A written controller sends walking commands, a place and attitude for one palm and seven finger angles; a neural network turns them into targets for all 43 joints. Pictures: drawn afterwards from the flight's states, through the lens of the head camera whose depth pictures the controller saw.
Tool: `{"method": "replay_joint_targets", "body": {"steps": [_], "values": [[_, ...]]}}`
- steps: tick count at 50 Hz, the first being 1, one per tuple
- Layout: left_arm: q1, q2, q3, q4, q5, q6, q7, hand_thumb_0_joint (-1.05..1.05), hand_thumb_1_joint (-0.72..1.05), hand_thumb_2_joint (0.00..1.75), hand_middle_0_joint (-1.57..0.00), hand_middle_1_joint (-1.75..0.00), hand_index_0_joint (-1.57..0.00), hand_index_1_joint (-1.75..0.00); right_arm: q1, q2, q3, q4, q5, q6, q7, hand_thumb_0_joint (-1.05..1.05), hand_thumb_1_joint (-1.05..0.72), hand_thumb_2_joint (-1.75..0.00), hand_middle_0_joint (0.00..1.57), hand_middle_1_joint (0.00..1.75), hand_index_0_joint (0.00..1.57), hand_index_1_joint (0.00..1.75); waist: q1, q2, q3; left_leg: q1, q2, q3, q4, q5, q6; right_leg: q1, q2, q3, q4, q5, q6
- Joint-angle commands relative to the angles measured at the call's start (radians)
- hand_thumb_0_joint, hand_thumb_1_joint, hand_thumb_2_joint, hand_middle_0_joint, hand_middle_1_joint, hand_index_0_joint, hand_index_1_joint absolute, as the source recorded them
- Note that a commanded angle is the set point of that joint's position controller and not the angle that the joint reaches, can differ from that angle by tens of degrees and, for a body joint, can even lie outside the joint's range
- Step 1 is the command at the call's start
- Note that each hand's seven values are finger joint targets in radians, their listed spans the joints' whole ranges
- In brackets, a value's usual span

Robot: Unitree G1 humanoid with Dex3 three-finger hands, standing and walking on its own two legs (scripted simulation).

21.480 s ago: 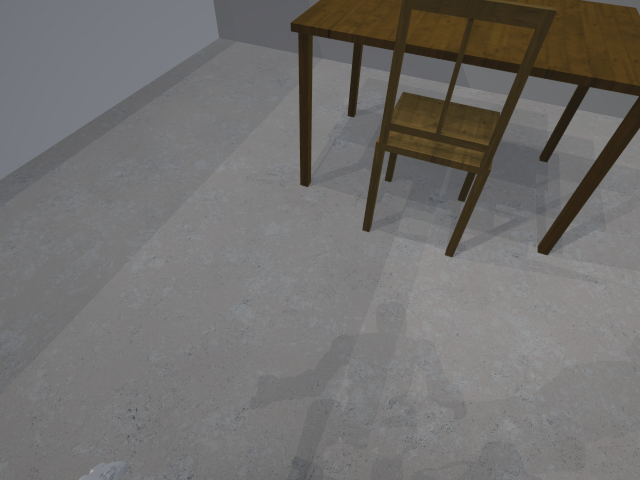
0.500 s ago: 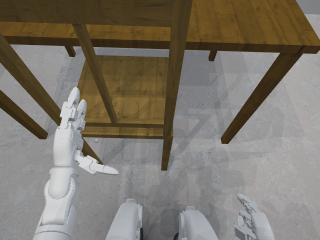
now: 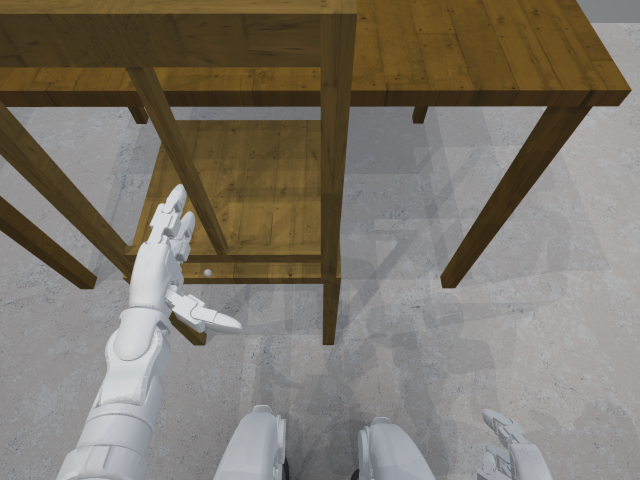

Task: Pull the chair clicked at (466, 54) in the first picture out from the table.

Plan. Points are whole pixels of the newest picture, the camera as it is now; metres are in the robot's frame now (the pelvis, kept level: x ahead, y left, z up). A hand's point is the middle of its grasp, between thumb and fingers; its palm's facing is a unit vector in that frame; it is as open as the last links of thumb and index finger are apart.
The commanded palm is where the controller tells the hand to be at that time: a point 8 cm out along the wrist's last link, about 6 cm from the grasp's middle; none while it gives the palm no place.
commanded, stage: push the fingers through the gap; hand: left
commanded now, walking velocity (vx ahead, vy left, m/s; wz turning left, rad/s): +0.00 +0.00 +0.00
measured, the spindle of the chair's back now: (192, 183) +0.46 +0.18 +0.07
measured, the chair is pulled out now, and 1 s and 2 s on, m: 0.00 0.00 0.00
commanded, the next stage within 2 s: hook a spindle and tug to test in 1.04 s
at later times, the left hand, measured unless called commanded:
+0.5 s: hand (204, 225) +0.42 +0.16 +0.04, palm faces +0.08 -1.00 -0.03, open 16.9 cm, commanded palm +0.39 +0.21 +0.03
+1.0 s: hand (214, 225) +0.43 +0.15 +0.03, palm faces +0.05 -1.00 -0.04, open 16.9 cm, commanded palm +0.40 +0.20 +0.02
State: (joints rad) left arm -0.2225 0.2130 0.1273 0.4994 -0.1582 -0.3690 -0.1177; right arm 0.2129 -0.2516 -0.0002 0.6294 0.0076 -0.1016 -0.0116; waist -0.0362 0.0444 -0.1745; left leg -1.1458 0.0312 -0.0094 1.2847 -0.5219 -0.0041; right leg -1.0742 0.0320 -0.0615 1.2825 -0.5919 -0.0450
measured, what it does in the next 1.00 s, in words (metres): stands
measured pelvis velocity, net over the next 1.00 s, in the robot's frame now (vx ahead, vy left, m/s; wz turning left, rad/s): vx -0.01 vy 0.01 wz -0.02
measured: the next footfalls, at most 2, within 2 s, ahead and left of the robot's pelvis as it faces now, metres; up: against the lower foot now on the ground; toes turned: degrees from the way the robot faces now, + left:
none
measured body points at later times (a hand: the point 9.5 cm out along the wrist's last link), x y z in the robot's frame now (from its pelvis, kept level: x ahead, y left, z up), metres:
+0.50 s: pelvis -0.01 +0.00 -0.01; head +0.11 +0.00 +0.43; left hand +0.41 +0.21 +0.04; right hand +0.09 -0.26 -0.13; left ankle +0.04 +0.12 -0.62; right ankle +0.01 -0.10 -0.62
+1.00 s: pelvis -0.01 +0.01 -0.01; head +0.11 +0.01 +0.43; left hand +0.42 +0.21 +0.03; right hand +0.07 -0.25 -0.13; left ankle +0.04 +0.12 -0.62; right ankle +0.01 -0.10 -0.62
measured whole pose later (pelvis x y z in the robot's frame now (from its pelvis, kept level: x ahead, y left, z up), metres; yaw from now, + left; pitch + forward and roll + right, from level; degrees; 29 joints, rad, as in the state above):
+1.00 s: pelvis -0.01 +0.01 -0.01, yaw -1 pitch +24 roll -2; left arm -0.54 0.24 0.25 0.83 -0.10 -0.50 -0.05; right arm 0.26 -0.24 0.00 0.67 -0.02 -0.07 0.02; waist -0.09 0.04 -0.18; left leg -1.22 0.04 0.00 1.30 -0.50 0.00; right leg -1.15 0.04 -0.05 1.29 -0.56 -0.04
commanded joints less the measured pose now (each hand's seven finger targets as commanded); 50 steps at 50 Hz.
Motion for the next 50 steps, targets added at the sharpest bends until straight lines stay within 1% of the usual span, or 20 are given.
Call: {"method": "replay_joint_targets", "body": {"steps": [1, 3, 6, 11, 12, 14, 17, 19, 22, 23, 25, 27, 30, 32, 35, 39, 43, 45, 47, 50], "values": [[-0.415, 0.182, 0.126, -0.282, -0.036, -0.121, 0.032, 0.0, -0.5, 0.3, -0.06, -0.08, -0.06, -0.08, 0.034, -0.127, -0.049, -0.095, -0.003, -0.06, -0.033, 0.0, -0.9, -0.9, 0.2, 0.3, 0.2, 0.3, -0.031, -0.064, -0.389, 0.264, -0.039, -0.018, -0.116, 0.242, 0.025, 0.217, 0.006, 0.094, -0.225, 0.331, 0.035], [-0.44, 0.189, 0.148, -0.26, -0.019, -0.192, 0.064, 0.0, -0.5, 0.3, -0.06, -0.08, -0.06, -0.08, 0.037, -0.115, -0.048, -0.071, -0.018, -0.074, -0.03, 0.0, -0.9, -0.9, 0.2, 0.3, 0.2, 0.3, -0.029, -0.055, -0.397, 0.257, -0.042, -0.018, -0.101, 0.248, 0.024, 0.206, 0.009, 0.099, -0.206, 0.333, 0.035], [-0.426, 0.178, 0.117, -0.186, 0.029, -0.241, 0.074, 0.0, -0.5, 0.3, -0.06, -0.08, -0.06, -0.08, 0.038, -0.12, -0.051, -0.054, -0.028, -0.08, -0.013, 0.0, -0.9, -0.9, 0.2, 0.3, 0.2, 0.3, -0.028, 0.032, -0.418, 0.275, -0.042, -0.016, -0.089, 0.256, 0.021, 0.152, 0.01, 0.09, -0.175, 0.333, 0.027], [-0.325, 0.141, 0.081, 0.073, 0.033, -0.118, 0.006, 0.0, -0.5, 0.3, -0.06, -0.08, -0.06, -0.08, 0.071, -0.141, -0.052, -0.066, -0.012, -0.044, -0.004, 0.0, -0.9, -0.9, 0.2, 0.3, 0.2, 0.3, -0.034, -0.027, -0.36, 0.219, -0.04, -0.011, -0.116, 0.207, 0.019, 0.156, 0.005, 0.091, -0.21, 0.301, 0.025], [-0.352, 0.117, 0.059, 0.075, 0.021, -0.09, -0.007, 0.0, -0.5, 0.3, -0.06, -0.08, -0.06, -0.08, 0.07, -0.14, -0.05, -0.073, -0.006, -0.037, -0.005, 0.0, -0.9, -0.9, 0.2, 0.3, 0.2, 0.3, -0.044, -0.038, -0.354, 0.217, -0.041, -0.008, -0.119, 0.201, 0.021, 0.16, 0.001, 0.092, -0.22, 0.302, 0.029], [-0.437, 0.159, 0.108, 0.018, -0.007, -0.074, -0.009, 0.0, -0.5, 0.3, -0.06, -0.08, -0.06, -0.08, 0.079, -0.142, -0.055, -0.082, 0.0, -0.031, -0.013, 0.0, -0.9, -0.9, 0.2, 0.3, 0.2, 0.3, -0.035, -0.044, -0.41, 0.237, -0.041, -0.009, -0.122, 0.221, 0.022, 0.198, 0.0, 0.097, -0.226, 0.322, 0.031], [-0.562, 0.209, 0.169, -0.094, -0.027, -0.128, 0.021, 0.0, -0.5, 0.3, -0.06, -0.08, -0.06, -0.08, 0.086, -0.133, -0.054, -0.078, -0.008, -0.043, -0.019, 0.0, -0.9, -0.9, 0.2, 0.3, 0.2, 0.3, -0.035, -0.039, -0.495, 0.271, -0.043, -0.01, -0.108, 0.269, 0.025, 0.231, 0.007, 0.099, -0.21, 0.375, 0.036], [-0.611, 0.226, 0.18, -0.137, -0.009, -0.194, 0.05, 0.0, -0.5, 0.3, -0.06, -0.08, -0.06, -0.08, 0.092, -0.127, -0.055, -0.06, -0.019, -0.053, -0.014, 0.0, -0.9, -0.9, 0.2, 0.3, 0.2, 0.3, -0.034, 0.012, -0.522, 0.31, -0.041, -0.015, -0.103, 0.299, 0.02, 0.207, 0.014, 0.088, -0.185, 0.394, 0.033], [-0.604, 0.224, 0.17, -0.017, 0.035, -0.24, 0.069, 0.0, -0.5, 0.3, -0.06, -0.08, -0.06, -0.08, 0.092, -0.128, -0.054, -0.028, -0.029, -0.055, -0.006, 0.0, -0.9, -0.9, 0.2, 0.3, 0.2, 0.3, -0.057, -0.012, -0.436, 0.253, -0.04, -0.015, -0.088, 0.245, 0.022, 0.143, 0.019, 0.088, -0.18, 0.333, 0.033], [-0.601, 0.213, 0.155, 0.051, 0.047, -0.236, 0.065, 0.0, -0.5, 0.3, -0.06, -0.08, -0.06, -0.08, 0.093, -0.131, -0.052, -0.021, -0.03, -0.051, -0.002, 0.0, -0.9, -0.9, 0.2, 0.3, 0.2, 0.3, -0.07, -0.021, -0.383, 0.217, -0.039, -0.014, -0.088, 0.21, 0.022, 0.12, 0.016, 0.089, -0.186, 0.301, 0.033], [-0.567, 0.216, 0.153, 0.16, 0.062, -0.207, 0.042, 0.0, -0.5, 0.3, -0.06, -0.08, -0.06, -0.08, 0.104, -0.141, -0.052, -0.019, -0.027, -0.041, 0.002, 0.0, -0.9, -0.9, 0.2, 0.3, 0.2, 0.3, -0.068, -0.029, -0.357, 0.182, -0.039, -0.011, -0.092, 0.176, 0.021, 0.114, 0.011, 0.095, -0.195, 0.268, 0.03], [-0.549, 0.176, 0.12, 0.201, 0.057, -0.166, 0.017, 0.0, -0.5, 0.3, -0.06, -0.08, -0.06, -0.08, 0.114, -0.148, -0.053, -0.034, -0.021, -0.03, 0.006, 0.0, -0.9, -0.9, 0.2, 0.3, 0.2, 0.3, -0.06, 0.002, -0.37, 0.222, -0.039, -0.015, -0.113, 0.199, 0.018, 0.105, 0.01, 0.075, -0.195, 0.286, 0.023], [-0.582, 0.16, 0.122, 0.137, 0.017, -0.129, -0.003, 0.0, -0.5, 0.3, -0.06, -0.08, -0.06, -0.08, 0.132, -0.156, -0.063, -0.049, -0.014, -0.018, 0.008, 0.0, -0.9, -0.9, 0.2, 0.3, 0.2, 0.3, -0.049, 0.038, -0.471, 0.335, -0.034, -0.027, -0.124, 0.286, 0.012, 0.113, 0.015, 0.054, -0.191, 0.347, 0.018], [-0.647, 0.18, 0.14, 0.06, 0.001, -0.14, 0.006, 0.0, -0.5, 0.3, -0.06, -0.08, -0.06, -0.08, 0.143, -0.156, -0.066, -0.049, -0.017, -0.019, 0.007, 0.0, -0.9, -0.9, 0.2, 0.3, 0.2, 0.3, -0.054, 0.041, -0.525, 0.385, -0.029, -0.039, -0.123, 0.341, 0.01, 0.113, 0.018, 0.045, -0.18, 0.381, 0.02], [-0.651, 0.185, 0.148, -0.012, 0.009, -0.189, 0.045, 0.0, -0.5, 0.3, -0.06, -0.08, -0.06, -0.08, 0.137, -0.146, -0.067, -0.044, -0.022, -0.022, 0.011, 0.0, -0.9, -0.9, 0.2, 0.3, 0.2, 0.3, -0.054, 0.019, -0.526, 0.401, -0.028, -0.042, -0.126, 0.348, 0.009, 0.115, 0.025, 0.042, -0.18, 0.378, 0.023], [-0.635, 0.184, 0.145, 0.063, 0.062, -0.225, 0.094, 0.0, -0.5, 0.3, -0.06, -0.08, -0.06, -0.08, 0.131, -0.144, -0.065, -0.025, -0.033, -0.014, 0.022, 0.0, -0.9, -0.9, 0.2, 0.3, 0.2, 0.3, -0.064, 0.007, -0.418, 0.346, -0.026, -0.044, -0.133, 0.263, 0.007, 0.054, 0.027, 0.036, -0.178, 0.294, 0.022], [-0.614, 0.196, 0.153, 0.183, 0.085, -0.202, 0.092, 0.0, -0.5, 0.3, -0.06, -0.08, -0.06, -0.08, 0.126, -0.147, -0.058, -0.033, -0.032, 0.003, 0.024, 0.0, -0.9, -0.9, 0.2, 0.3, 0.2, 0.3, -0.066, -0.028, -0.357, 0.249, -0.037, -0.027, -0.134, 0.178, 0.016, 0.073, 0.021, 0.054, -0.198, 0.246, 0.022], [-0.612, 0.177, 0.145, 0.181, 0.073, -0.193, 0.08, 0.0, -0.5, 0.3, -0.06, -0.08, -0.06, -0.08, 0.12, -0.146, -0.057, -0.047, -0.03, 0.006, 0.023, 0.0, -0.9, -0.9, 0.2, 0.3, 0.2, 0.3, -0.059, -0.011, -0.376, 0.256, -0.039, -0.021, -0.136, 0.183, 0.017, 0.089, 0.019, 0.056, -0.202, 0.254, 0.02], [-0.645, 0.176, 0.141, 0.109, 0.059, -0.201, 0.07, 0.0, -0.5, 0.3, -0.06, -0.08, -0.06, -0.08, 0.125, -0.148, -0.062, -0.054, -0.029, 0.005, 0.023, 0.0, -0.9, -0.9, 0.2, 0.3, 0.2, 0.3, -0.054, 0.044, -0.46, 0.338, -0.033, -0.029, -0.136, 0.242, 0.01, 0.084, 0.021, 0.05, -0.189, 0.292, 0.016], [-0.658, 0.168, 0.128, 0.073, 0.041, -0.215, 0.061, 0.0, -0.5, 0.3, -0.06, -0.08, -0.06, -0.08, 0.123, -0.142, -0.061, -0.053, -0.026, 0.002, 0.02, 0.0, -0.9, -0.9, 0.2, 0.3, 0.2, 0.3, -0.061, 0.018, -0.475, 0.346, -0.033, -0.03, -0.128, 0.264, 0.012, 0.108, 0.025, 0.053, -0.192, 0.32, 0.021]]}}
